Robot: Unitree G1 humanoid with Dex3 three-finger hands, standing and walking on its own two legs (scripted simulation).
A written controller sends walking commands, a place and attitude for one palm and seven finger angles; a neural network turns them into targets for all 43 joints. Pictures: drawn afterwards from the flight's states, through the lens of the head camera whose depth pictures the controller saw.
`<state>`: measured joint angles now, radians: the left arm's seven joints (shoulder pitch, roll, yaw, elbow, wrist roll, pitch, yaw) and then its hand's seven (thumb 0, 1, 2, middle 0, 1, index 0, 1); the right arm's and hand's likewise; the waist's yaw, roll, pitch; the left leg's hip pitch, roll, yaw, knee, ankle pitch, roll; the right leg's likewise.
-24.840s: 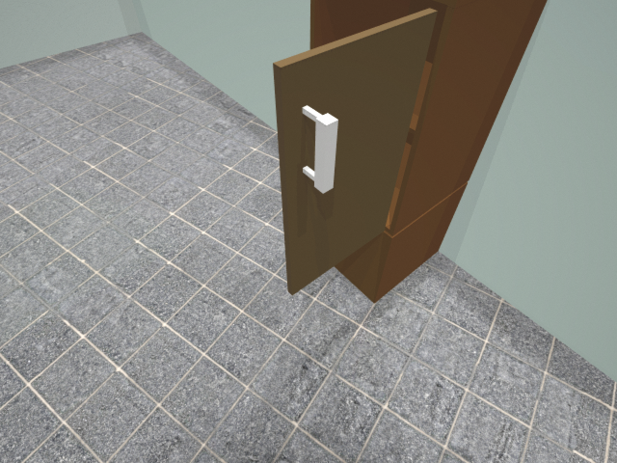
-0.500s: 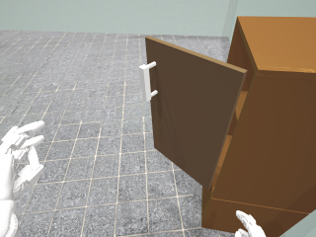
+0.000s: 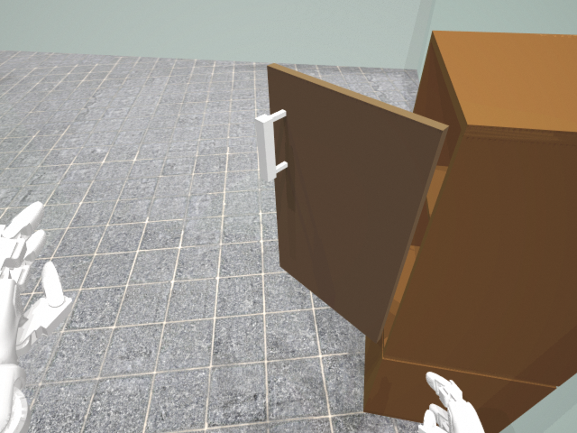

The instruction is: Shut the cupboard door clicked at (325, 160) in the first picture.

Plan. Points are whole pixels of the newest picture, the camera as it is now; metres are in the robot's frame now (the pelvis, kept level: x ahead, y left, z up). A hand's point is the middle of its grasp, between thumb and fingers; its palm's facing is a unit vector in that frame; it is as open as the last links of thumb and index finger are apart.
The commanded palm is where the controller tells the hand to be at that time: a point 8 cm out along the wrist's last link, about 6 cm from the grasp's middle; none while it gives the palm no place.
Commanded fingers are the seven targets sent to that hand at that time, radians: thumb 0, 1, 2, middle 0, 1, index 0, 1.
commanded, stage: step back with the hand held close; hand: left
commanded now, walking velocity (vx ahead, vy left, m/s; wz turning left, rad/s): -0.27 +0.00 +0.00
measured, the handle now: (274, 145) +0.61 +0.11 +0.10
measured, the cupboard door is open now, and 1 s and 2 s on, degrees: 55 55 55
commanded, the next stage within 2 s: stop stepping back and stand still in 1.50 s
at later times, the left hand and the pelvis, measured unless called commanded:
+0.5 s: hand (40, 322) +0.17 +0.29 +0.16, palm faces +0.40 -0.77 -0.49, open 7.4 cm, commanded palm +0.11 +0.32 +0.17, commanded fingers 0.00 0.90 0.90 -0.20 -0.30 -0.20 -0.30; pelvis -0.04 +0.02 -0.01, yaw -1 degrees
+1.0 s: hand out of the picture +0.10 +0.28 +0.16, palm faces +0.48 -0.76 -0.44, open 7.4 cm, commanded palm +0.04 +0.32 +0.17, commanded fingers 0.00 0.90 0.90 -0.20 -0.30 -0.20 -0.30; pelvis -0.10 +0.01 -0.03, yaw +1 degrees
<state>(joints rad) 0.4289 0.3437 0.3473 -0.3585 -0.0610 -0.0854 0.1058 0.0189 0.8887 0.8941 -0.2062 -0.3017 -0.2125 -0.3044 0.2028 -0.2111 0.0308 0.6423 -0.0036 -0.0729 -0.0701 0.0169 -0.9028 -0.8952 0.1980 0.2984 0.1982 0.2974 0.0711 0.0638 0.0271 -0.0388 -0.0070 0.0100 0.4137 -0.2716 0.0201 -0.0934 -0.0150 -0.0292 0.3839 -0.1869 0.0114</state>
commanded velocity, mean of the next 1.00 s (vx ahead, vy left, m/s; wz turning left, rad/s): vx -0.30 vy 0.00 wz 0.01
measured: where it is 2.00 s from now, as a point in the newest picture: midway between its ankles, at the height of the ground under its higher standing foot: outside the picture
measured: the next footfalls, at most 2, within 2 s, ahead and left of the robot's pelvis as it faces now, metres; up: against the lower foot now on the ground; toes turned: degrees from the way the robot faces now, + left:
right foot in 1.28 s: -0.11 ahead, -0.13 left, +0.00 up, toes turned +8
left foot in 1.98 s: -0.23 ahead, +0.25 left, +0.00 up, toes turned +3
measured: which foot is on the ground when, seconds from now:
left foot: down 0.00-1.00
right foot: down 0.00-1.00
